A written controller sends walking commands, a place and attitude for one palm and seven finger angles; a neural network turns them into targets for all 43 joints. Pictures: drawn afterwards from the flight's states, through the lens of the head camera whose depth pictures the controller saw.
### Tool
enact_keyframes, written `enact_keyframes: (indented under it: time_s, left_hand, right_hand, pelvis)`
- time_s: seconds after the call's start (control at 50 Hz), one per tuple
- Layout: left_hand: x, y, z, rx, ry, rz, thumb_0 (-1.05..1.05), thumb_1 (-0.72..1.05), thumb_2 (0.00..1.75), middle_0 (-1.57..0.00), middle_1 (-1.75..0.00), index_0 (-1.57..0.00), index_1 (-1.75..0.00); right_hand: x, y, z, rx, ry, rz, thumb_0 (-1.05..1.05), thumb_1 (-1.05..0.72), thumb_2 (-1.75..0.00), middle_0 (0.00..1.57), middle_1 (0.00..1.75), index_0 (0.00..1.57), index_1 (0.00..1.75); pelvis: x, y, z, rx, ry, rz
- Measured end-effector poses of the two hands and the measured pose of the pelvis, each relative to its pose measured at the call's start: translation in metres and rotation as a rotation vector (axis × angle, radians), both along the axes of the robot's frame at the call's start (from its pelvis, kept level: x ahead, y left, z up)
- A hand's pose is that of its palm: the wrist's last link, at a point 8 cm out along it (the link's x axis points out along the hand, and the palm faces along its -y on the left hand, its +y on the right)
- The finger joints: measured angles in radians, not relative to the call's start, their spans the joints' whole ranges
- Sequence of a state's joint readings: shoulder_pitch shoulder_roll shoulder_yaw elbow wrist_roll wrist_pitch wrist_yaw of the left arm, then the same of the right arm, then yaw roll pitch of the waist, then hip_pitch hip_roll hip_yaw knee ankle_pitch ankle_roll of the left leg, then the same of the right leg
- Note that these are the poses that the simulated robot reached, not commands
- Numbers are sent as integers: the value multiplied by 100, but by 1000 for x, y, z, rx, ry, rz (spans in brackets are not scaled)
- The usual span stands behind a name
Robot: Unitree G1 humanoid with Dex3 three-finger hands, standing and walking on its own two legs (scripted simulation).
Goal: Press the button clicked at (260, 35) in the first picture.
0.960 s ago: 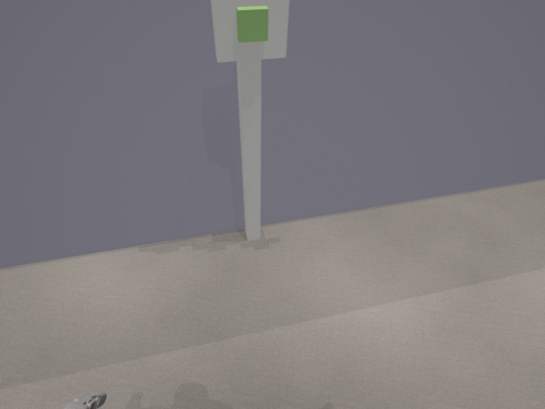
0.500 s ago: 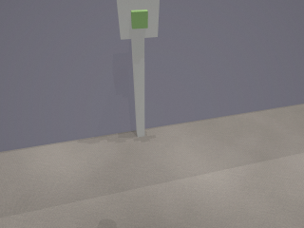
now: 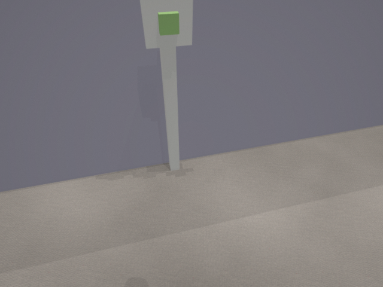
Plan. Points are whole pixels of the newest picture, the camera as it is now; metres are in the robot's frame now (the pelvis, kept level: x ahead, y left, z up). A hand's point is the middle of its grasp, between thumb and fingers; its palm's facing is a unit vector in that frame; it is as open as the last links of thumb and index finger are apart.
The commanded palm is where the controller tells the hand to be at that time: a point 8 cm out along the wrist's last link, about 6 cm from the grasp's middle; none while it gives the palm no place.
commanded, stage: look at it before walking up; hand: left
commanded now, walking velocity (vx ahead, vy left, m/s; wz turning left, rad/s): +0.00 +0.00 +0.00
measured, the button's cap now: (168, 23) +0.92 +0.14 +0.16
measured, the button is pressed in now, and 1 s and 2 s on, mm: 0 0 0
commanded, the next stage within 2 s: walk to a spot facing it in 0.58 s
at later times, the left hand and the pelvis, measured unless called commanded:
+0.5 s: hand out of the picture +0.07 +0.25 -0.16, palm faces -0.03 -0.94 -0.33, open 7.4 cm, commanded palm none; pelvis +0.00 +0.00 +0.00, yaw +0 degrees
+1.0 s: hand out of the picture +0.07 +0.21 -0.18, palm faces -0.11 -0.95 -0.29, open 7.4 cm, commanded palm none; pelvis -0.01 -0.01 -0.02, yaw -9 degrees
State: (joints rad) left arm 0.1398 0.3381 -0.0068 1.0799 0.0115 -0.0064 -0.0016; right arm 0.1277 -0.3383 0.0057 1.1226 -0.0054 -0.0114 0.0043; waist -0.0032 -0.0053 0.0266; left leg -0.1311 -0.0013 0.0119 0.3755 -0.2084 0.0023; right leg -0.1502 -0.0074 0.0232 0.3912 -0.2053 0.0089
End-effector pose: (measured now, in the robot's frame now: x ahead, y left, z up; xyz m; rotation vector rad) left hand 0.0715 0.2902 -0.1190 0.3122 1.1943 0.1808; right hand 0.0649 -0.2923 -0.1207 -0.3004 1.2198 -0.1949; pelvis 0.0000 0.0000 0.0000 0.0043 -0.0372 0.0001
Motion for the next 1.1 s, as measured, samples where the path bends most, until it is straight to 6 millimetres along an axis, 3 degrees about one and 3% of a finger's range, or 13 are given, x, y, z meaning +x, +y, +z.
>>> enact_keyframes:
  time_s: [0.82,0.96,1.06,1.1]
  left_hand:
    - [4,0,-3,4,26,3,0,90,90,-20,-30,-20,-30]
    - [0,-27,-20,-33,75,-49,0,90,90,-20,-30,-20,-30]
    - [-5,-55,-29,-50,72,-86,0,90,90,-20,-30,-20,-30]
    - [-10,-65,-28,-62,71,-86,0,90,90,-20,-30,-20,-30]
  right_hand:
    - [18,4,1,-5,-37,-14,0,-90,-90,20,30,21,30]
    - [-7,18,-18,57,-59,-103,0,-90,-90,20,30,21,30]
    - [-34,16,-44,111,-35,-173,0,-90,-90,20,30,21,30]
    - [-45,15,-45,118,-7,-196,0,-90,-90,20,30,21,30]
  pelvis:
    - [5,1,-1,1,10,-35]
    - [-4,-5,-13,26,9,-118]
    - [-10,-18,-26,18,0,-169]
    - [-13,-19,-24,13,5,-176]
